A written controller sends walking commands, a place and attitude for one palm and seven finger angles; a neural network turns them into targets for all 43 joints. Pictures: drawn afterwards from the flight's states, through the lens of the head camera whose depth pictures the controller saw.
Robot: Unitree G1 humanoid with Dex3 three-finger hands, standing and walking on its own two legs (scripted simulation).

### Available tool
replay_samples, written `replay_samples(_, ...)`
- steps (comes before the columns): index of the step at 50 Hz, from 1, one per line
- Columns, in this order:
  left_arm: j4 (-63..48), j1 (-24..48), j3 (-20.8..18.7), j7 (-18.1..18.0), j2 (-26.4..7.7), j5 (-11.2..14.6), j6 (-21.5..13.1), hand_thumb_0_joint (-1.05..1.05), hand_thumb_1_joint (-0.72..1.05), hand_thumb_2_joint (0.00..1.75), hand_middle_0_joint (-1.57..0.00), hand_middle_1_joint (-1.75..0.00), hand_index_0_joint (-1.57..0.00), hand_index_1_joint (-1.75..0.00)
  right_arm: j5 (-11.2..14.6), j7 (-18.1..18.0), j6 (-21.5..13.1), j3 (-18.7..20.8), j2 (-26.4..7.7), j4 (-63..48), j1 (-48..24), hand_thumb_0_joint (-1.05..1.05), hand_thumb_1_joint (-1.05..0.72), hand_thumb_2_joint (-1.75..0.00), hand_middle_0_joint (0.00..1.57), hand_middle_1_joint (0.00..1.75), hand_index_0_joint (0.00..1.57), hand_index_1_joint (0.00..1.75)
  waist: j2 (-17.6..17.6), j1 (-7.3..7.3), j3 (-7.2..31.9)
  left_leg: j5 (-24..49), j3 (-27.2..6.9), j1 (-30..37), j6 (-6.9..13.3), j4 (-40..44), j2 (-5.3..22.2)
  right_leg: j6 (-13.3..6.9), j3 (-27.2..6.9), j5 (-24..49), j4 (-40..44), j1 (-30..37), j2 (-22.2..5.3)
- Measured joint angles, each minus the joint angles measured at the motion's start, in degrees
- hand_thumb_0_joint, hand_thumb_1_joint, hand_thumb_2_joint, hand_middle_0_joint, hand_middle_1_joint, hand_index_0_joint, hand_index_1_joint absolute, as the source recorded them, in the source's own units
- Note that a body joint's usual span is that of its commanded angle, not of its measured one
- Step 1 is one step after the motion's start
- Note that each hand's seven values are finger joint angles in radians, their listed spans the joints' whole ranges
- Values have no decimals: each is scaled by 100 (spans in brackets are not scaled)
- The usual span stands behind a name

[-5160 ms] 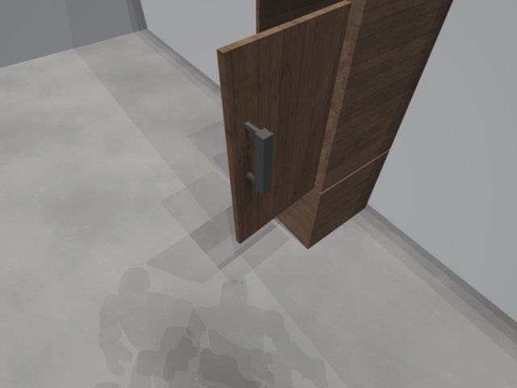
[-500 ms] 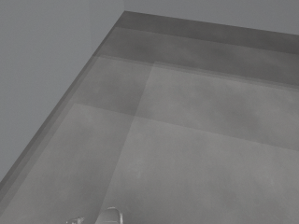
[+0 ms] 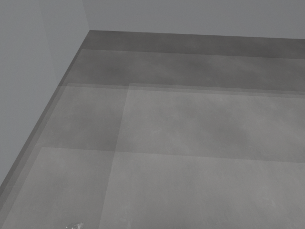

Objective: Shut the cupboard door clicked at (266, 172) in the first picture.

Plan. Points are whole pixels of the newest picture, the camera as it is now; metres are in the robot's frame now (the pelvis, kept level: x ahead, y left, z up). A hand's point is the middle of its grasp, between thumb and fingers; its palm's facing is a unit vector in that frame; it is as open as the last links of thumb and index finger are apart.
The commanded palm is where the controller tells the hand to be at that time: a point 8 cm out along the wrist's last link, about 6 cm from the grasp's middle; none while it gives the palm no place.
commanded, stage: walk around to get in front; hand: left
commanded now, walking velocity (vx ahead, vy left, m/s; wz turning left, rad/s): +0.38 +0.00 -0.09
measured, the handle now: out of the picture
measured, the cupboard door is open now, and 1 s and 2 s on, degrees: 95 95 95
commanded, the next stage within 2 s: walk to a spot facing it in 0.18 s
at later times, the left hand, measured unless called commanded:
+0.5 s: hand (98, 196) +0.24 +0.19 -0.17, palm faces +0.10 -0.98 -0.17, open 7.3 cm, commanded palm none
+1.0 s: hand (96, 195) +0.25 +0.20 -0.19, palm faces +0.41 -0.88 -0.25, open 7.3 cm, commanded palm none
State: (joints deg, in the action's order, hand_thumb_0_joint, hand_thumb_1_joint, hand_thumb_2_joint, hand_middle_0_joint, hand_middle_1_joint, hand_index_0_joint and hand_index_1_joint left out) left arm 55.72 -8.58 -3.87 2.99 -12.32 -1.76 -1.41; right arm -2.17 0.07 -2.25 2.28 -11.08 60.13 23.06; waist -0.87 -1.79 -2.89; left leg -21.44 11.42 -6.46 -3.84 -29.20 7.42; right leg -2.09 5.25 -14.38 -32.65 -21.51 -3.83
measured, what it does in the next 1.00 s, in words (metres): walks ahead, turning left: left foot, then right foot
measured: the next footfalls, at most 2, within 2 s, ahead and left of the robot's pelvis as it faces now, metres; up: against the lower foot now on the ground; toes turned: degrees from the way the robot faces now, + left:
left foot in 0.32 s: +0.28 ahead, +0.12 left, +0.00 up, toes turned +8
right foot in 0.62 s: +0.31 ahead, -0.14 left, +0.00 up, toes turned +5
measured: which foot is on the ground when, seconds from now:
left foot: down 0.00-0.00, up 0.02-0.30, down 0.32-0.62, up 0.64-0.94, down 0.96-1.00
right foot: down 0.00-0.32, up 0.34-0.60, down 0.62-0.96, up 0.98-1.00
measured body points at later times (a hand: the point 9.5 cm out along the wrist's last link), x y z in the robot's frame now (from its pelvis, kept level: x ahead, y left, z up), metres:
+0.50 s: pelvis +0.20 +0.00 +0.00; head +0.24 +0.02 +0.45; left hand +0.24 +0.24 -0.16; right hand +0.26 -0.23 -0.14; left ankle +0.24 +0.12 -0.73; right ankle +0.17 -0.12 -0.68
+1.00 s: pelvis +0.29 -0.02 -0.01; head +0.33 +0.02 +0.44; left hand +0.23 +0.24 -0.17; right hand +0.52 -0.21 -0.13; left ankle +0.28 +0.09 -0.73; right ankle +0.28 -0.15 -0.70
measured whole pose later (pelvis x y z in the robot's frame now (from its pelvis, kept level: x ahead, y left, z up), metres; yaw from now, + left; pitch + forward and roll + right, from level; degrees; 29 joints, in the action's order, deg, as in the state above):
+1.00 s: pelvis +0.29 -0.02 -0.01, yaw +23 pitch +0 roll +1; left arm 54.2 -13.1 -3.8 -1.0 -14.6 -0.8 1.7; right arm -1.5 1.2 1.3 3.4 -14.6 50.2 4.0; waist -3.5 0.4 -6.3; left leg -15.0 7.2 -20.8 2.4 -37.5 1.0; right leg 3.2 9.8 -30.7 -52.8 -18.4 -8.3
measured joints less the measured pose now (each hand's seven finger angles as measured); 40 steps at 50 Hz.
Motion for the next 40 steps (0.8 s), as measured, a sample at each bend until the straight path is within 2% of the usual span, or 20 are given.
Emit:
replay_samples(2,27,107,-9,-71,66,30,-141,0,91,90,-20,-30,-20,-30,55,17,121,15,-68,193,23,1,-91,-90,21,30,20,30,90,3,-87,-579,-253,-438,92,-1389,65,-16,41,-27,-328,22,68)
replay_samples(4,48,86,13,-163,163,63,-199,0,91,90,-20,-30,-20,-30,67,17,217,48,-109,334,-96,1,-91,-90,20,30,20,30,159,-12,-149,-679,-551,-1043,157,-2708,-8,1,123,-194,-302,272,132)
replay_samples(6,103,-54,34,-243,228,69,-208,0,91,90,-20,-30,-20,-30,51,14,241,70,-95,339,-260,1,-91,-90,20,30,20,30,128,-21,-120,-467,-600,-1536,151,-3113,-30,40,158,-184,36,593,185)
replay_samples(8,190,-222,-30,-330,219,84,-222,-1,92,90,-20,-30,-21,-30,40,31,222,83,-33,229,-439,1,-91,-90,20,30,20,30,45,-17,-57,-172,-571,-1866,130,-2824,-16,35,161,-134,417,889,236)
replay_samples(10,313,-376,-38,-324,142,67,-216,-1,94,90,-20,-30,-21,-30,34,69,167,84,42,77,-620,1,-91,-90,20,30,20,30,-41,11,-8,161,-523,-2004,121,-2140,-15,33,138,-129,710,1147,271)
replay_samples(15,632,-732,10,-254,93,75,-155,-1,93,90,-20,-30,-21,-30,33,127,-24,48,118,-214,-1036,1,-91,-90,20,30,20,30,-77,112,-26,962,-390,-1740,168,-507,-151,183,91,-543,731,1665,303)
replay_samples(16,659,-835,18,-251,120,85,-130,-1,92,90,-20,-30,-21,-30,22,123,-93,32,84,-275,-1068,1,-91,-90,20,30,20,30,-20,142,-4,1176,-421,-1603,270,-238,-172,210,69,-752,473,1648,321)
replay_samples(17,692,-895,22,-255,122,103,-90,0,92,90,-20,-30,-21,-30,-2,94,-156,26,90,-299,-1128,1,-91,-90,20,30,20,30,-33,143,2,1300,-408,-1620,470,-374,-194,198,68,-984,-62,1484,267)
replay_samples(18,722,-904,39,-270,94,107,-37,0,92,90,-20,-30,-21,-30,-13,54,-180,8,132,-323,-1182,0,-91,-90,20,30,20,30,-102,135,-22,1142,-366,-1630,560,-599,-230,169,-22,-1236,-804,1233,226)
replay_samples(20,763,-805,57,-301,44,94,52,0,92,90,-20,-30,-20,-30,-13,-23,-195,-34,225,-352,-1177,0,-91,-90,20,30,20,30,-196,111,-27,823,-359,-1554,582,-712,-325,169,-162,-1417,-2232,633,215)
replay_samples(22,705,-587,57,-305,39,88,102,0,91,90,-20,-30,-20,-30,7,-83,-172,-67,290,-313,-1087,0,-91,-90,20,30,20,30,-203,119,-31,804,-458,-1421,505,-513,-433,249,-168,-1269,-2843,169,160)
replay_samples(24,548,-351,64,-297,95,97,118,0,91,90,-20,-30,-20,-30,27,-155,-108,-40,266,-224,-1007,0,-92,-90,21,30,20,30,-142,144,-52,890,-604,-1293,488,-264,-524,336,-181,-1139,-2617,-72,100)
replay_samples(29,103,63,72,-299,252,118,100,0,91,90,-20,-30,-20,-30,44,-110,192,-12,136,-80,-870,0,-93,-90,21,30,21,30,66,105,-64,836,-1058,-1188,373,-168,-607,461,-199,-633,-955,42,130)
replay_samples(31,-65,83,69,-311,235,101,52,0,91,90,-20,-30,-20,-30,75,-78,314,27,117,-103,-810,0,-92,-90,21,30,21,30,2,98,-3,657,-1174,-1264,283,-404,-706,411,-220,-295,-84,328,65)
replay_samples(32,-97,104,56,-332,256,78,32,0,91,90,-20,-30,-20,-30,86,-58,379,61,81,-100,-838,0,-92,-90,21,30,21,30,29,103,-10,287,-1201,-1363,251,-703,-699,325,-170,-309,-132,328,62)
replay_samples(34,-140,120,78,-362,309,53,41,0,90,90,-20,-30,-20,-30,86,-28,495,141,-5,-113,-921,1,-92,-90,21,30,20,30,82,52,-58,-478,-1130,-1683,198,-1766,-694,188,37,-400,-225,441,4)
replay_samples(36,-173,69,102,-397,330,51,39,0,90,90,-20,-30,-20,-30,85,-5,550,186,-76,-152,-1028,1,-91,-90,21,30,20,30,44,37,-92,-638,-967,-1975,127,-2736,-667,141,207,-404,-56,654,-86)
replay_samples(38,-182,-12,91,-432,311,58,27,0,91,90,-20,-30,-21,-30,93,18,569,203,-121,-236,-1144,1,-91,-90,20,30,20,30,-44,39,-113,-589,-809,-2094,63,-3039,-617,146,351,-366,169,858,-174)
replay_samples(40,-192,-82,65,-455,228,52,21,-1,92,90,-20,-30,-21,-30,98,45,569,198,-152,-343,-1276,1,-91,-90,20,30,20,30,-141,66,-144,-463,-664,-2065,26,-2762,-571,161,492,-359,327,1009,-254)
